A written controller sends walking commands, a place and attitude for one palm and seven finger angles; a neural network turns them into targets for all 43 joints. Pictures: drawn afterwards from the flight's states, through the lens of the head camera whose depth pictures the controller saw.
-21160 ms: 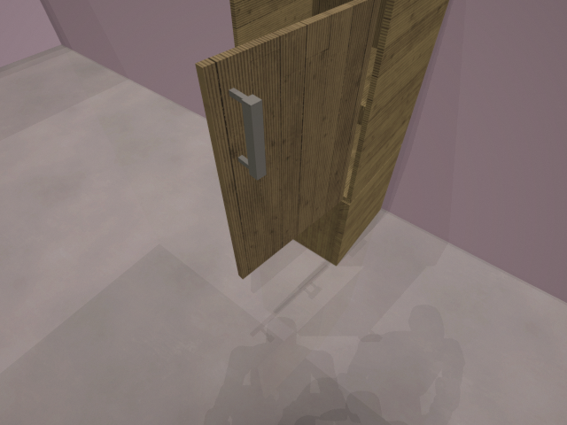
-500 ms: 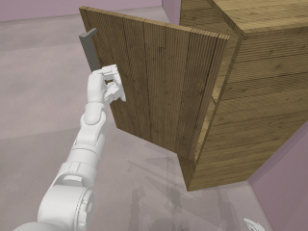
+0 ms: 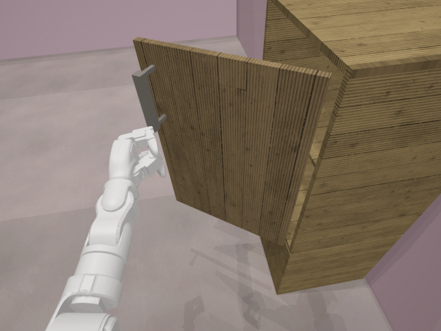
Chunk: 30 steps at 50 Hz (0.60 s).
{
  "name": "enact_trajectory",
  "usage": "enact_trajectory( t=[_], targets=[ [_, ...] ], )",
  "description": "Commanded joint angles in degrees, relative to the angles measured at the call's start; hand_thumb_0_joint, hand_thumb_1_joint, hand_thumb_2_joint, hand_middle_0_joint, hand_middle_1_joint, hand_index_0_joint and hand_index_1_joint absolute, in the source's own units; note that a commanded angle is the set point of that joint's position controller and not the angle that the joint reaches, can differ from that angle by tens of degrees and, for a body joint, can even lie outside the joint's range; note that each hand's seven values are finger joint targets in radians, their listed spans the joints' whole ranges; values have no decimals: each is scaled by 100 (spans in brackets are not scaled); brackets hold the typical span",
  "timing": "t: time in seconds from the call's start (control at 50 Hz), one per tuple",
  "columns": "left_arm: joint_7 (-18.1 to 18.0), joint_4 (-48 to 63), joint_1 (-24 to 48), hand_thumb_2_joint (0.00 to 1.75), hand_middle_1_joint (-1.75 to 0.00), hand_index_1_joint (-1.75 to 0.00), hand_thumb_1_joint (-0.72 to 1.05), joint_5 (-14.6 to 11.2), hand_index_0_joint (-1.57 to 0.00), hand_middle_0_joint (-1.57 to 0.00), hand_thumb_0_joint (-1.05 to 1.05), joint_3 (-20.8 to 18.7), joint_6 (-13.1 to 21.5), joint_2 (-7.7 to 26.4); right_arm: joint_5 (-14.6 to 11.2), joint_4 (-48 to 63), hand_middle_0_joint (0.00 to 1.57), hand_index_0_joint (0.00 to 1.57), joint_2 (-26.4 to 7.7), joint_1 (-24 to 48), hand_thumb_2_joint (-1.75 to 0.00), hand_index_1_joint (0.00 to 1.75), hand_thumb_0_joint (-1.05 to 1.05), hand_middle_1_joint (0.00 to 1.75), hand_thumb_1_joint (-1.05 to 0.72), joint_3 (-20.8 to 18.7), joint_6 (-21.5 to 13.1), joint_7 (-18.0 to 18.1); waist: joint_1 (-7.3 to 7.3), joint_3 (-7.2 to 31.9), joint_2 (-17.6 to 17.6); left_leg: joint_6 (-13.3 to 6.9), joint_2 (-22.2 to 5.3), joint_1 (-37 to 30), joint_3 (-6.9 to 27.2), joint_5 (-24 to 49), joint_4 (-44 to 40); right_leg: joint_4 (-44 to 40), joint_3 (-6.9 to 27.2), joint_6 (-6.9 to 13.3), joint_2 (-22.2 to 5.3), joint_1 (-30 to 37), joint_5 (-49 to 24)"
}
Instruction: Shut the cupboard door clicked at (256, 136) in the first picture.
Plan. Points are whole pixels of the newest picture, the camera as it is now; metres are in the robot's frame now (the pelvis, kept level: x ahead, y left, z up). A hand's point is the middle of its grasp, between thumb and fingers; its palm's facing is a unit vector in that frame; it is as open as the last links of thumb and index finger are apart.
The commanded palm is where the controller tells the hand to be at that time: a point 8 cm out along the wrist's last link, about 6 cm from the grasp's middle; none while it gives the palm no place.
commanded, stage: draw the hand back to the body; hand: left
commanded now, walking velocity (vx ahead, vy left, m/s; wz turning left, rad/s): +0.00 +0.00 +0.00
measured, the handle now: (152, 99) +0.59 +0.19 +0.13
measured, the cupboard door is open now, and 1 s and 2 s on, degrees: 53 53 53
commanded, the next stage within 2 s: step back with the hand held close in 1.26 s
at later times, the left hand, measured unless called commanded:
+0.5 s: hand (82, 218) +0.25 +0.21 +0.15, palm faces +0.26 -0.93 -0.26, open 3.5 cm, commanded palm +0.21 +0.26 +0.17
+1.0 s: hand out of the picture +0.17 +0.29 +0.17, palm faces +0.49 -0.76 -0.43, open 6.9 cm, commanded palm +0.13 +0.32 +0.18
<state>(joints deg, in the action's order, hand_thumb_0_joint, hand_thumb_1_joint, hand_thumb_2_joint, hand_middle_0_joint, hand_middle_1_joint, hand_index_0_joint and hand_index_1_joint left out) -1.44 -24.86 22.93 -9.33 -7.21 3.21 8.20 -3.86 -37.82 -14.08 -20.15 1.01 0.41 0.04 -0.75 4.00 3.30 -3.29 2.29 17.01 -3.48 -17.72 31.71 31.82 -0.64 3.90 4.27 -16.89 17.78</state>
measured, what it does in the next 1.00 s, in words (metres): stands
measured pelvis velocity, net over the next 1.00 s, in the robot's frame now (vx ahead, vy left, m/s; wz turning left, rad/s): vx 0.00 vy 0.02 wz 0.05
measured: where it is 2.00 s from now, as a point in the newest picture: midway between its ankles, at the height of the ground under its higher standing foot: outside the picture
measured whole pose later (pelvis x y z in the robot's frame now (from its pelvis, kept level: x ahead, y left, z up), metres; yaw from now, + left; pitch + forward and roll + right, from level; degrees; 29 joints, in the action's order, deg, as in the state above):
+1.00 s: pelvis +0.00 +0.02 +0.01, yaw +3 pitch -3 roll -1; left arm -5.9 22.5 -28.8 -5.0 -20.6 4.9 20.8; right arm -2.0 -35.4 -15.0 -11.6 0.1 -1.4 3.2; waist 3.5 0.3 5.2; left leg -4.4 3.8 6.1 -0.9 -14.6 23.9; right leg 21.4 -2.5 2.6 3.0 -4.0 14.2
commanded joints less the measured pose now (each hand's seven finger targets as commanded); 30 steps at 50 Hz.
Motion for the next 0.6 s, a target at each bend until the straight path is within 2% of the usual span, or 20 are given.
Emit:
enact_trajectory(
  t=[0.0, 0.02, 0.04, 0.08, 0.12, 0.14, 0.16, 0.18, 0.2, 0.22, 0.28, 0.32, 0.36, 0.4, 0.46, 0.48, 0.56, 0.58],
  targets=[
    [66, 2603, 2265, 90, -150, -150, 90, -116, -130, -130, 0, -51, -32, 811, -27, 1154, 20, 20, -627, 1236, -90, 30, 0, 30, -90, -190, -457, 235, 127, 1294, -368, -6, -198, -1021, 363, 1652, -338, -572, 116, -327, -300, 562, -2057],
    [50, 2830, 2117, 90, -150, -150, 90, -75, -130, -130, 0, 61, -75, 793, -21, 1161, 20, 20, -624, 1286, -90, 30, 0, 30, -90, -162, -468, 271, 119, 1210, -228, -6, -202, -1087, 381, 1622, -368, -596, 124, -328, -309, 551, -1939],
    [38, 2950, 1930, 90, -150, -150, 90, -58, -130, -130, 0, 2, -121, 867, -28, 1142, 20, 20, -594, 1364, -90, 30, 0, 30, -90, -138, -490, 283, 146, 1192, -41, 16, -196, -1137, 417, 1547, -410, -616, 118, -291, -310, 510, -1792],
    [64, 3080, 1414, 90, -147, -147, 90, -58, -127, -127, 0, -20, -280, 867, -11, 1158, 20, 20, -577, 1452, -90, 30, 0, 30, -90, -95, -498, 298, 223, 1166, 6, 57, -188, -1165, 453, 1568, -490, -620, 73, -243, -310, 616, -1747],
    [136, 3165, 833, 90, -141, -141, 90, -105, -122, -122, 0, -120, -480, 969, -29, 1185, 20, 20, -595, 1529, -90, 30, 0, 30, -90, -80, -455, 298, 275, 1127, -178, 81, -181, -1151, 467, 1599, -528, -653, 56, -239, -324, 767, -1776],
    [201, 3274, 634, 90, -138, -138, 90, -157, -119, -119, 0, -51, -591, 873, -34, 1234, 20, 20, -577, 1598, -90, 30, 0, 30, -90, -58, -435, 299, 259, 1116, -257, 79, -170, -1144, 461, 1584, -560, -661, 47, -254, -339, 821, -1842],
    [250, 3275, 396, 90, -135, -135, 90, -219, -116, -116, 0, -233, -728, 1004, -49, 1248, 20, 20, -583, 1652, -90, 30, 0, 30, -90, -46, -401, 307, 298, 1046, -374, 82, -160, -1111, 456, 1549, -585, -704, 50, -262, -338, 862, -1873],
    [49, 3808, 111, 90, -132, -132, 90, 248, -113, -113, 0, 131, -264, 1259, 106, 1271, 20, 20, -474, 1627, -90, 30, 0, 30, -90, -5, -383, 301, 137, 475, -465, 87, -169, -1012, 547, 1400, -786, -950, 234, -358, -477, 719, -1746],
    [-49, 3478, -518, 90, -129, -129, 90, 268, -111, -111, 0, -11, -156, 1216, 136, 1213, 20, 20, -489, 1624, -90, 30, 0, 30, -90, -15, -323, 293, 172, 272, -643, 85, -203, -907, 547, 1242, -830, -1018, 238, -392, -495, 743, -1655],
    [-61, 3425, -782, 90, -126, -126, 90, 274, -108, -108, 0, -3, -138, 1220, 121, 1225, 20, 20, -506, 1660, -90, 30, 0, 30, -90, -6, -254, 279, 202, 146, -797, 78, -199, -793, 551, 1149, -873, -1065, 236, -382, -502, 792, -1506],
    [-112, 3971, -768, 90, -117, -117, 90, 350, -100, -100, 0, 28, 14, 1274, 158, 1292, 20, 20, -468, 1753, -90, 30, 0, 30, -90, 16, -134, 281, 144, 76, -469, 75, -230, -1044, 533, 1060, -1013, -1234, 238, -322, -467, 777, -1237],
    [-163, 4384, -788, 90, -111, -111, 90, 399, -94, -94, 0, -56, 97, 1451, 182, 1298, 20, 20, -484, 1744, -90, 30, 0, 30, -90, 16, -110, 289, 142, 239, -212, 73, -234, -1210, 555, 1076, -1073, -1311, 240, -282, -455, 920, -1142],
    [-248, 4820, -766, 90, -105, -105, 90, 442, -89, -89, 0, -223, 186, 1617, 205, 1318, 20, 20, -452, 1775, -90, 30, 0, 30, -90, 35, -142, 308, 156, 478, 227, 94, -242, -1435, 591, 1178, -1124, -1315, 215, -241, -442, 1025, -1200],
    [-318, 5096, -1024, 90, -99, -99, 90, 472, -83, -83, 0, -340, 240, 1687, 229, 1306, 20, 20, -436, 1773, -90, 30, 0, 30, -90, 43, -182, 311, 193, 643, 374, 132, -262, -1579, 656, 1398, -1165, -1285, 155, -207, -414, 1174, -1331],
    [-379, 5281, -1546, 90, -90, -90, 90, 480, -75, -75, 0, -441, 272, 1715, 256, 1282, 20, 20, -429, 1802, -90, 30, 0, 30, -90, 40, -213, 328, 210, 611, 243, 147, -279, -1622, 684, 1543, -1200, -1324, 137, -200, -405, 1258, -1412],
    [-388, 5226, -1806, 90, -87, -87, 90, 477, -72, -72, 0, -492, 270, 1714, 260, 1278, 20, 20, -441, 1813, -90, 30, 0, 30, -90, 47, -215, 328, 237, 523, 34, 148, -284, -1582, 697, 1593, -1212, -1337, 111, -208, -389, 1248, -1451],
    [-363, 5018, -2940, 90, -75, -75, 90, 419, -61, -61, 0, -741, 231, 1699, 265, 1266, 20, 20, -454, 1818, -90, 30, 0, 30, -90, -13, -150, 310, 298, 101, -394, 150, -298, -1309, 655, 1707, -1228, -1363, 112, -224, -424, 1302, -1575],
    [-359, 5020, -3094, 90, -72, -72, 90, 427, -58, -58, 0, -931, 248, 1839, 263, 1262, 20, 20, -482, 1818, -90, 30, 0, 30, -90, -19, -132, 298, 337, 129, -495, 144, -286, -1255, 642, 1701, -1220, -1373, 108, -236, -430, 1325, -1588]
  ],
)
